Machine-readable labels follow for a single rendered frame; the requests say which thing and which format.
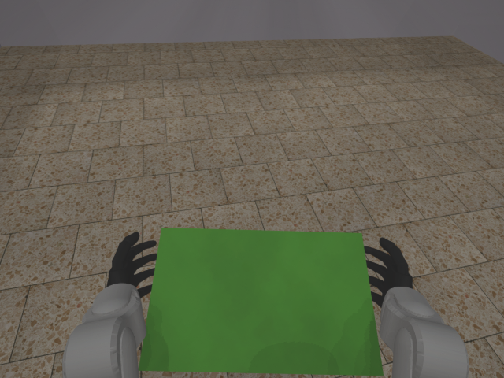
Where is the carton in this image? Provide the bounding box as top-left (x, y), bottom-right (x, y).
top-left (139, 228), bottom-right (384, 376)

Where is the left robot hand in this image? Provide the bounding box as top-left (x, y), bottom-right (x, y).
top-left (106, 232), bottom-right (158, 299)

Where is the right robot hand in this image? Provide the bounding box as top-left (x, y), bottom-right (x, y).
top-left (364, 237), bottom-right (413, 308)

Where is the right robot forearm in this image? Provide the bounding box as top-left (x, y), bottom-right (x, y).
top-left (379, 287), bottom-right (469, 378)

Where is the left robot forearm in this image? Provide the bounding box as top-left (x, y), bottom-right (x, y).
top-left (62, 283), bottom-right (146, 378)

